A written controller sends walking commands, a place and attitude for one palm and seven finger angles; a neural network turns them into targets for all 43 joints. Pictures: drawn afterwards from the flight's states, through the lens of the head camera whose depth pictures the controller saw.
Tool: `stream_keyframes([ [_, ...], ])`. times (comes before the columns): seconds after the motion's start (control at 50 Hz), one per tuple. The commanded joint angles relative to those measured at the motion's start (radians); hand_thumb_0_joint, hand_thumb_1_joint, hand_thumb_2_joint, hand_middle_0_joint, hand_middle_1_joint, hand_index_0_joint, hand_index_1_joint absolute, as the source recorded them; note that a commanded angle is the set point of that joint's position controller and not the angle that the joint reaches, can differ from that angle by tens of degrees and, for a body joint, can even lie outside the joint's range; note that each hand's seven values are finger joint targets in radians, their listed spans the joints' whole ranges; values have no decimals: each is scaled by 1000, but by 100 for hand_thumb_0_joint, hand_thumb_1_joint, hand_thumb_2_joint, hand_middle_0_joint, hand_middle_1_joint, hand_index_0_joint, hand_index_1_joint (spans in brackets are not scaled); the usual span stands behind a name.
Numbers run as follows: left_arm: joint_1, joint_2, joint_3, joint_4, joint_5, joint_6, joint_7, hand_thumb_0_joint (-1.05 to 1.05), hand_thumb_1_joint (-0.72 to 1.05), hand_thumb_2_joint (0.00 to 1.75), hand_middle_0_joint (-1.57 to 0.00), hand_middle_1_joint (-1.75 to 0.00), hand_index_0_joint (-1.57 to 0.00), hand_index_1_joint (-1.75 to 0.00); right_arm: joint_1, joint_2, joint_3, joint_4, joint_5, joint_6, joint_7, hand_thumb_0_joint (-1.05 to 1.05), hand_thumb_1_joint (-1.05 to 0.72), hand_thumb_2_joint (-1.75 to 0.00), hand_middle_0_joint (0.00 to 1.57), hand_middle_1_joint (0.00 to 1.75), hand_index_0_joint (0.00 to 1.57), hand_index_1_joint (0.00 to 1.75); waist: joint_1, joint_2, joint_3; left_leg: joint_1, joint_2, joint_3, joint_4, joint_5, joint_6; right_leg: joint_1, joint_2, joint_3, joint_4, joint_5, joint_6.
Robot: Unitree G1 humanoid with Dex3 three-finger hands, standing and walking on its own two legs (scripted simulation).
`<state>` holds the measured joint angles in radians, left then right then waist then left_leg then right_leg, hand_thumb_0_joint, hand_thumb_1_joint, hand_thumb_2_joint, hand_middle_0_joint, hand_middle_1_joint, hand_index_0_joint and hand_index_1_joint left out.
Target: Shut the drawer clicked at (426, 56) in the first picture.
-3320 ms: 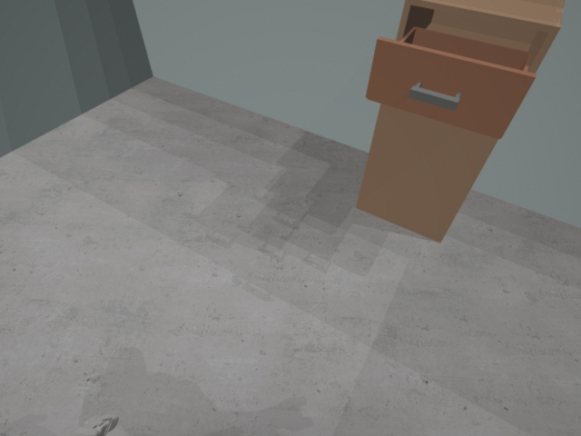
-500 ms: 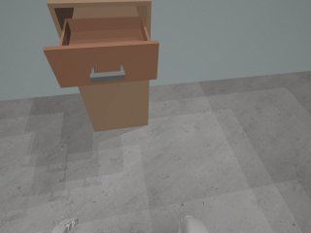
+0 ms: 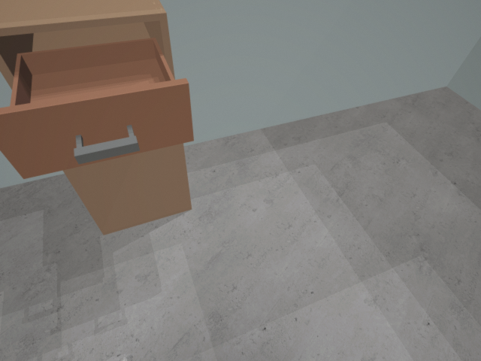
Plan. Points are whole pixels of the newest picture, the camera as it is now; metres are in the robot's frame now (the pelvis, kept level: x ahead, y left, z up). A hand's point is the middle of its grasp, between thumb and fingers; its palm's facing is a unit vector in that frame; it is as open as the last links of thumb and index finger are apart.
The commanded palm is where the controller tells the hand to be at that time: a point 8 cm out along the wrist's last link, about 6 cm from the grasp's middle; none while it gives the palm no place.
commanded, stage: turn to face it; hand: left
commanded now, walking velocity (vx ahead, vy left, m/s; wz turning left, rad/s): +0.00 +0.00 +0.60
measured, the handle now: (106, 142) +0.49 +0.30 +0.05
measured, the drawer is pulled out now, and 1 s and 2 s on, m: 0.29 0.29 0.29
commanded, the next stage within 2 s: take the last steps up to it in 0.70 s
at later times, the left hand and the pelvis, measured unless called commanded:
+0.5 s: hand out of the picture +0.03 +0.23 -0.15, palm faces +0.22 -0.94 -0.26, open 7.4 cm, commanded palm none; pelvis -0.02 +0.00 +0.01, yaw +12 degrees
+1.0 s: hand out of the picture -0.13 +0.13 -0.15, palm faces +0.46 -0.86 -0.22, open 7.3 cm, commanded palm none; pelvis -0.04 -0.04 +0.01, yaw +24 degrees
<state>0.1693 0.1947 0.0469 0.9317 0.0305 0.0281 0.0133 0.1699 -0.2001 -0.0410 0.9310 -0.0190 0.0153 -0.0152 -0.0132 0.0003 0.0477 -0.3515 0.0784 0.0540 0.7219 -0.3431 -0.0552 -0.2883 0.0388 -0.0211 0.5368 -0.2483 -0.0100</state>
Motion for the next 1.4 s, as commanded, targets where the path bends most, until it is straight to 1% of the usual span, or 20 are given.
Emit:
stream_keyframes([
  [0.0, 68, 58, 11, -35, -28, -15, 13, 0, 90, 90, -20, -30, -20, -30, 149, -142, -4, 9, -2, -38, -2, 0, -90, -90, 20, 30, 20, 30, 9, 182, -123, 199, 169, -265, -386, 352, 97, -28, -95, 32, 32, -43, 5],
  [0.02, 77, 50, 7, -21, -25, -12, 12, 0, 90, 90, -20, -30, -20, -30, 84, -179, -9, -6, -7, -26, -2, 0, -90, -90, 20, 30, 20, 30, 33, 260, -64, 118, 260, -365, -438, 401, 173, -40, -69, -20, 90, -186, 37],
  [0.06, 44, 83, 12, -9, -13, -2, 16, 0, 90, 90, -20, -30, -20, -30, 78, -172, -6, 6, -9, -26, -19, 0, -90, -90, 20, 30, 20, 30, 21, 336, 12, 81, 244, -405, -495, 470, 216, -98, -72, 22, 290, -288, 45],
  [0.2, -4, 90, 32, 1, -17, -4, 7, 0, 90, 90, -20, -30, -20, -30, 158, -163, -26, 23, -1, -17, -23, 0, -90, -90, 20, 30, 20, 30, -10, 102, -97, 327, 144, -286, -389, 704, 213, -232, -83, 33, 501, -168, 74],
  [0.38, -50, 92, 37, -31, -23, 8, 11, 0, 90, 90, -20, -30, -20, -30, 145, -183, -54, 6, -7, 4, -13, 0, -90, -90, 20, 30, 20, 30, -32, 160, -110, 265, 132, -427, -418, 427, 242, -173, -69, 45, 345, -202, 78],
  [0.52, 83, 99, 37, -14, -28, 1, 23, 0, 90, 90, -20, -30, -20, -30, 63, -187, -66, -22, -5, 21, 3, 0, -90, -90, 20, 30, 20, 30, 29, 140, -113, 21, 62, -450, -401, 179, 184, 156, -32, 24, -28, -41, 42],
  [0.54, 112, 119, 43, -9, -25, -6, 27, 0, 90, 90, -20, -30, -20, -30, 59, -165, -65, -28, 1, 24, 8, 0, -90, -90, 20, 30, 20, 30, 42, 87, -103, -73, 18, -415, -361, 91, 142, 265, -65, 40, -166, 6, 32],
  [0.58, 87, 257, 60, -44, -3, -18, 33, 0, 90, 90, -20, -30, -20, -30, 64, -86, -57, -57, 4, 23, 9, 0, -90, -90, 20, 30, 20, 30, 44, -315, -39, -294, -179, -119, 96, -184, 24, 236, -483, 455, -360, -96, -118],
  [0.6, 32, 237, 49, -72, -14, -12, 35, 0, 90, 90, -20, -30, -20, -30, 59, -133, -70, -47, -8, 29, 10, 0, -90, -90, 20, 30, 20, 30, 26, -195, -17, -215, -131, -157, 267, -184, 37, 60, -489, 373, -354, -82, -148],
  [0.68, -47, 128, 28, -85, -19, -34, 27, 0, 90, 90, -20, -30, -20, -30, 121, -105, -63, 18, -8, 49, 26, 0, -90, -90, 20, 30, 20, 30, -38, -131, 58, -185, -82, -107, 474, 9, 15, -8, -297, 115, -297, 112, -87],
  [0.78, 91, 136, 27, -46, -13, -42, 26, 0, 90, 90, -20, -30, -20, -30, 42, -98, -53, 5, -7, 48, 22, 0, -90, -90, 20, 30, 20, 30, 21, -149, 25, -202, -54, -90, 425, 5, -10, 113, -319, 108, -267, 185, -118],
  [0.92, 241, 141, 22, 53, 4, -61, 7, 0, 90, 90, -20, -30, -20, -30, -44, -60, -27, -2, -13, 8, 31, 0, -90, -90, 20, 30, 20, 30, 79, -172, 7, -101, -30, -1, 48, -102, 27, 197, -325, 192, -359, -161, -149],
  [0.98, 232, 145, 24, 87, 0, -59, 1, 0, 90, 90, -20, -30, -20, -30, 21, -43, -17, 30, -8, -15, 24, 0, -90, -90, 20, 30, 20, 30, 52, -169, -20, 55, -45, 39, -146, -102, 52, 159, -299, 167, -321, -153, -153],
  [1.02, 199, 122, 19, 106, -17, -53, -5, 0, 90, 90, -20, -30, -20, -30, 128, -45, -10, 85, -5, -35, 9, 0, -90, -90, 20, 30, 20, 30, -2, -102, -42, 294, -47, 53, -362, 42, 61, 32, -227, 83, -211, -164, -91],
  [1.04, 192, 79, 8, 104, -26, -52, -12, 0, 90, 90, -20, -30, -20, -30, 191, -98, -21, 109, -5, -46, -2, 0, -90, -90, 20, 30, 20, 30, -33, 46, -58, 447, 72, -93, -434, 9, 94, -118, -169, 22, -63, -173, -43],
  [1.06, 195, 24, -3, 85, -22, -52, -20, 0, 90, 90, -20, -30, -20, -30, 254, -201, -48, 118, -9, -44, -7, 0, -90, -90, 20, 30, 20, 30, -61, 283, -55, 523, 298, -369, -510, -127, 163, -313, -90, -93, 156, -246, -1],
  [1.08, 112, 56, 2, 48, -4, -48, -22, 0, 90, 90, -20, -30, -20, -30, 293, -236, -54, 116, -14, -36, -13, 0, -90, -90, 20, 30, 20, 30, -92, 219, 31, 462, 396, -465, -567, -142, 239, -416, -93, -62, 318, -299, 0],
  [1.14, 93, 66, 21, 83, 7, -34, -38, 0, 90, 90, -20, -30, -20, -30, 204, -124, -22, 113, -12, -49, -23, 0, -90, -90, 20, 30, 20, 30, -41, 182, 185, 268, 292, -268, -602, -44, 191, -416, -145, 17, 494, -120, 7],
  [1.22, 158, 35, 19, 121, 1, -28, -46, 0, 90, 90, -20, -30, -20, -30, 229, -86, -9, 122, -5, -76, -31, 0, -90, -90, 20, 30, 20, 30, 2, 142, 134, 318, 206, -66, -528, 423, 164, -410, -127, -14, 582, 3, 28],
  [1.38, -55, 15, 8, 50, -9, -25, -55, 0, 90, 90, -20, -30, -20, -30, 331, -83, -8, 169, -14, -83, -36, 0, -90, -90, 20, 30, 20, 30, -32, 180, 162, 363, 217, -7, -498, 565, 176, -432, -147, -62, 332, 71, 10],
])
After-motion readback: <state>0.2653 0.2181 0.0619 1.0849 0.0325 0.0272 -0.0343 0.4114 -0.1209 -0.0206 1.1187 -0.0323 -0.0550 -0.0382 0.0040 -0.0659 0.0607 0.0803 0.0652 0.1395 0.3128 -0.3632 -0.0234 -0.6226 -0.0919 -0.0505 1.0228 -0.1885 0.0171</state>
